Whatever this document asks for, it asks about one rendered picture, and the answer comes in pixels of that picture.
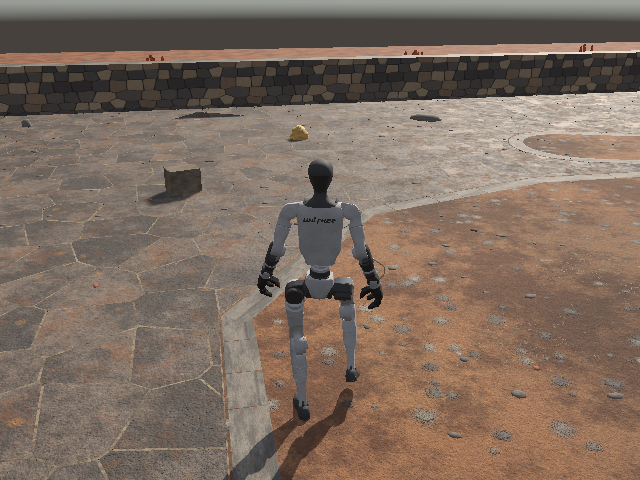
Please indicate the robot right upper arm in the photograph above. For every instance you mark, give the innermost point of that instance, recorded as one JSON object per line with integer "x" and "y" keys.
{"x": 352, "y": 213}

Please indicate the right robot hand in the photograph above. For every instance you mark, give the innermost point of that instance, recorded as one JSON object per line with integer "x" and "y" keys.
{"x": 375, "y": 293}

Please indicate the robot left upper arm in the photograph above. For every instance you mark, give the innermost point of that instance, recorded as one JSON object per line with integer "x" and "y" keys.
{"x": 288, "y": 212}

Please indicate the right robot forearm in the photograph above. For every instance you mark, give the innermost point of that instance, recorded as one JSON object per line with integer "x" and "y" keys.
{"x": 369, "y": 270}

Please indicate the right robot thigh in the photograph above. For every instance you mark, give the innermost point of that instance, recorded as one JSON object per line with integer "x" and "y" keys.
{"x": 343, "y": 290}

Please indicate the left robot forearm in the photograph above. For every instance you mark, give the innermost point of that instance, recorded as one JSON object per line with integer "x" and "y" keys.
{"x": 269, "y": 264}

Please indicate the robot left foot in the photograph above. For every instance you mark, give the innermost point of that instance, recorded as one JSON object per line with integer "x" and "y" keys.
{"x": 303, "y": 412}

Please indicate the left robot hand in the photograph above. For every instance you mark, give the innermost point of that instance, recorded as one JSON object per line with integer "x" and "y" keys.
{"x": 269, "y": 282}

